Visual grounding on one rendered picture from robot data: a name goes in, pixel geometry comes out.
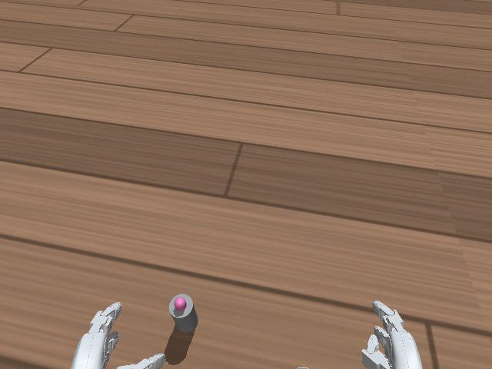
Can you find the left robot hand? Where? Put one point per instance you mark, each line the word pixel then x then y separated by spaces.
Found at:
pixel 94 348

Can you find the bottle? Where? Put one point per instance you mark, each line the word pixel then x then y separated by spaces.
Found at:
pixel 183 312

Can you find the right robot hand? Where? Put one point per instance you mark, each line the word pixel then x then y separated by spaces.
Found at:
pixel 400 347

